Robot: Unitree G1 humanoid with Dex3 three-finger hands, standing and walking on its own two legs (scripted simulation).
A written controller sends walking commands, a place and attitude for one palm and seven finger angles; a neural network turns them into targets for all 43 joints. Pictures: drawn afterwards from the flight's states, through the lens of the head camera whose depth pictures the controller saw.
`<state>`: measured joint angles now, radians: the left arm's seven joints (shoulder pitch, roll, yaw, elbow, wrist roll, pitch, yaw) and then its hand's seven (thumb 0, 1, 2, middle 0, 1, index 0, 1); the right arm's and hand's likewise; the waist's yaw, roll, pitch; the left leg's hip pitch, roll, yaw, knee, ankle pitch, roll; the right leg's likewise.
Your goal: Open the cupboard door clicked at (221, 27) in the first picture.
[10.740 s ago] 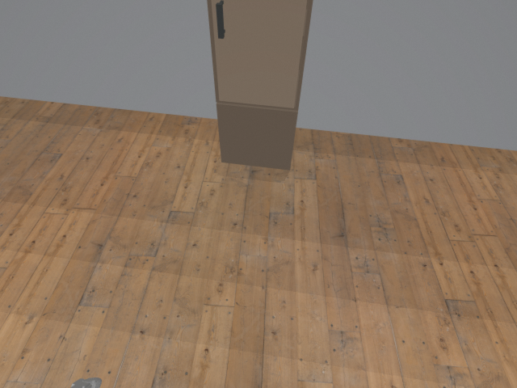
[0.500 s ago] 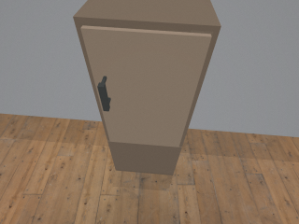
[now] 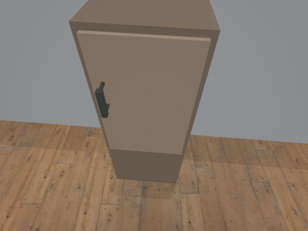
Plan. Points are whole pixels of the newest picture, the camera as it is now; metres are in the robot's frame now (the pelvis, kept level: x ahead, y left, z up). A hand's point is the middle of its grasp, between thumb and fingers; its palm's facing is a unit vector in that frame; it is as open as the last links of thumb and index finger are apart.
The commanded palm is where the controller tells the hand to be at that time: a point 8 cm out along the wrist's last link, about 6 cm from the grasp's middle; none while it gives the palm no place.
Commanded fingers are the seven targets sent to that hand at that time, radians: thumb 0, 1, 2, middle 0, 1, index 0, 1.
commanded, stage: raise the hand with hooked fingers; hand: left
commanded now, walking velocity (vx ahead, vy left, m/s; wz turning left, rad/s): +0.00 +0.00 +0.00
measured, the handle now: (103, 100) +0.51 +0.22 +0.02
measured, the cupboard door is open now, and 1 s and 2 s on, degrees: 0 0 0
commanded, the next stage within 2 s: none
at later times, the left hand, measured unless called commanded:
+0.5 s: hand out of the picture +0.12 +0.21 -0.05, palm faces +0.09 -1.00 -0.01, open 9.1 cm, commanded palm +0.12 +0.27 -0.04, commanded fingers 0.00 0.29 0.64 -0.24 -0.69 -0.24 -0.69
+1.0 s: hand (52, 206) +0.17 +0.26 -0.01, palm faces +0.00 -1.00 -0.05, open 12.1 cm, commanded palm +0.15 +0.31 +0.00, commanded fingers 0.00 -0.29 0.39 -0.28 -1.07 -0.28 -1.07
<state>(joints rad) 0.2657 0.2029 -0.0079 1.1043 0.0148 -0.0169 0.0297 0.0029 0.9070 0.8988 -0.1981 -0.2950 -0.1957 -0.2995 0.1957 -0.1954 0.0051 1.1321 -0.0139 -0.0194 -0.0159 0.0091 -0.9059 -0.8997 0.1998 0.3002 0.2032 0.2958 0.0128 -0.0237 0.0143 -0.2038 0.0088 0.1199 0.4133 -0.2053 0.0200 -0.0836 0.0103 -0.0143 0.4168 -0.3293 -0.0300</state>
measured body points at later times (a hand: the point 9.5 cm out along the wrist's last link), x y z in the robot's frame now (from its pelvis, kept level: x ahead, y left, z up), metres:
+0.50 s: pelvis -0.06 -0.02 -0.09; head -0.02 -0.01 +0.36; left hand +0.11 +0.27 -0.05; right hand +0.17 -0.26 -0.13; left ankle +0.01 +0.11 -0.74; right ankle -0.07 -0.10 -0.74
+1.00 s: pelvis -0.06 +0.02 -0.06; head -0.01 +0.04 +0.39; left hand +0.17 +0.31 -0.01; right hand +0.09 -0.23 -0.14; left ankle +0.01 +0.11 -0.74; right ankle -0.07 -0.10 -0.74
